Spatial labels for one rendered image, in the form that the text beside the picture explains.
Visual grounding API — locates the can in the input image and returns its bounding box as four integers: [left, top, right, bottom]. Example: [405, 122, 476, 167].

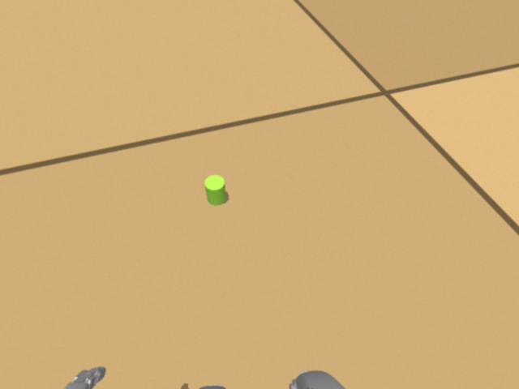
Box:
[204, 175, 226, 206]

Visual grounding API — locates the left robot hand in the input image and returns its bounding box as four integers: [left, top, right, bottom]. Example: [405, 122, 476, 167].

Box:
[64, 367, 106, 389]

